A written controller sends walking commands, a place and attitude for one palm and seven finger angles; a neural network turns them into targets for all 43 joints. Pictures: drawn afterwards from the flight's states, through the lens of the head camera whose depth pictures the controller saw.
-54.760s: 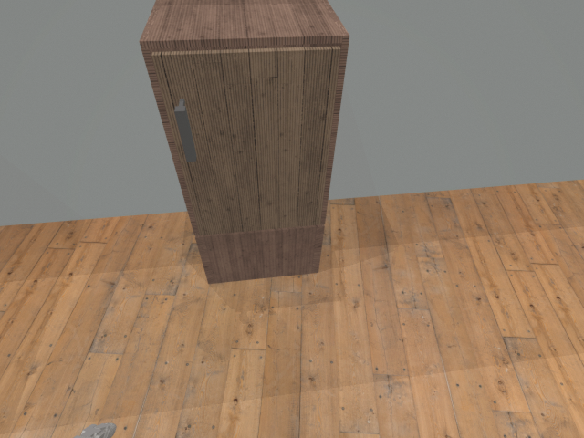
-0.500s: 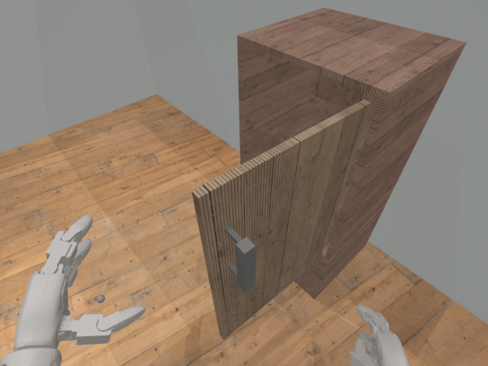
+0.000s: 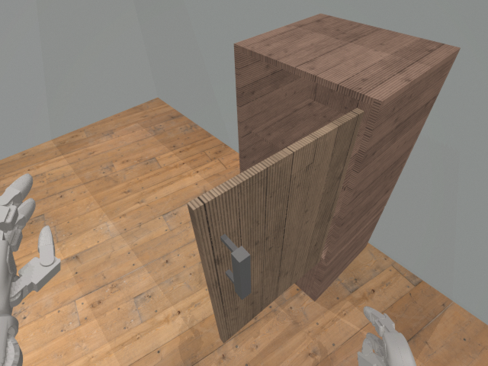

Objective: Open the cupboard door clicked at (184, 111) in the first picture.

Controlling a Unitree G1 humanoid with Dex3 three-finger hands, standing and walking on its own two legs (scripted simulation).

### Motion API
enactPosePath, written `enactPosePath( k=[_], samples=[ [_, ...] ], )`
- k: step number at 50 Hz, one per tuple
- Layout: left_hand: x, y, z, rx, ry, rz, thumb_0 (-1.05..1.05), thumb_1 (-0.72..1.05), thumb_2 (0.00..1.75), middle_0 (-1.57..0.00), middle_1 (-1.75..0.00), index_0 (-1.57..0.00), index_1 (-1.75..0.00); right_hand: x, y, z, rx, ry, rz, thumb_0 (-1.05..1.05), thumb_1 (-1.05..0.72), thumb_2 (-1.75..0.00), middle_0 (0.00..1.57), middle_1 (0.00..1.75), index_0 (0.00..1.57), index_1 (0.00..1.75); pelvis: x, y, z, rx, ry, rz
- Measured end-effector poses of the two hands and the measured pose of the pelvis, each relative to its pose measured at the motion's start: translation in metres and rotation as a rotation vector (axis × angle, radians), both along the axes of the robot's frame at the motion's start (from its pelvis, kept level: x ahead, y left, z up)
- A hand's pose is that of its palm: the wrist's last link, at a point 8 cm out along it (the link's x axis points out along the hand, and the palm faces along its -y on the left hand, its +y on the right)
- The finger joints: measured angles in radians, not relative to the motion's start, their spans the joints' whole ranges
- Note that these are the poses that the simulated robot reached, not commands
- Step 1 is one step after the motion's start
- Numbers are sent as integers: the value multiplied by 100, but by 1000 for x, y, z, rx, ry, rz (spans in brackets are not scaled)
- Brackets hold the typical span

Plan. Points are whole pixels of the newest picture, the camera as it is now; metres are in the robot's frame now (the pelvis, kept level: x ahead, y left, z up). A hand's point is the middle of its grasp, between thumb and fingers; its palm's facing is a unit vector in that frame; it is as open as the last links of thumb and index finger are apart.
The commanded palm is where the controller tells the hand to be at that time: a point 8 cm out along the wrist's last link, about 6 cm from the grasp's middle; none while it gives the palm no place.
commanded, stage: draw the hand back to the body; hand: left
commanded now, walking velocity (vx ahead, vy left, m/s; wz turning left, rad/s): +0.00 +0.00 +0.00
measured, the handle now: (234, 266) +0.30 +0.06 -0.02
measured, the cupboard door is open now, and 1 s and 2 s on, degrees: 87 87 87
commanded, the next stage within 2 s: step back with the hand held close in 0.24 s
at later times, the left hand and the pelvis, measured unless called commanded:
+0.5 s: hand (67, 264) +0.19 +0.24 +0.16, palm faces +0.44 -0.78 -0.44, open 7.4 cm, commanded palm +0.13 +0.28 +0.18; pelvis -0.01 -0.03 +0.00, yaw +0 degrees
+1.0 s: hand (14, 315) +0.12 +0.27 +0.16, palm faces +0.38 -0.78 -0.50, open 7.4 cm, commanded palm +0.06 +0.31 +0.18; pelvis -0.08 +0.01 -0.01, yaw +0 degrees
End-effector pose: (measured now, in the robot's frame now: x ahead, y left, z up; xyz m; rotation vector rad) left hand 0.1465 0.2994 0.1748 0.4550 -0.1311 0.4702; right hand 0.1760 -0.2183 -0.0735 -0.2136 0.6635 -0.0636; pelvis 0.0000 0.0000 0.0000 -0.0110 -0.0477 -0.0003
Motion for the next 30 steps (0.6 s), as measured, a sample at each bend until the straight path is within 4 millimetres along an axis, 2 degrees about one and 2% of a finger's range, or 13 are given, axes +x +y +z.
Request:
enactPosePath(
  k=[6,15,19,24,30],
  samples=[
    [-2,-15,-14,-40,50,-25,1,86,89,-21,-30,-21,-30,-5,-10,-1,-8,19,-10,1,-91,-90,20,30,21,30,-1,-8,1,3,-5,0],
    [-7,-23,0,-5,7,-18,1,89,90,-21,-30,-21,-30,-3,-20,-1,0,-2,-16,1,-91,-90,20,30,21,30,-3,-18,2,4,-24,4],
    [-8,-26,-2,-13,16,-15,1,89,90,-21,-30,-21,-30,-3,-22,-2,8,-1,-18,1,-91,-90,20,30,21,30,-5,-22,2,6,-26,4],
    [-4,-23,5,51,4,-26,1,89,90,-21,-30,-21,-30,-6,-29,-2,-4,28,-30,1,-91,-90,20,30,21,30,-9,-26,2,-6,6,4],
    [0,-26,-3,67,64,-79,1,89,90,-21,-30,-21,-30,-19,-39,-2,-25,64,-91,1,-91,-90,20,30,21,30,-17,-20,2,-6,37,-13]
  ],
)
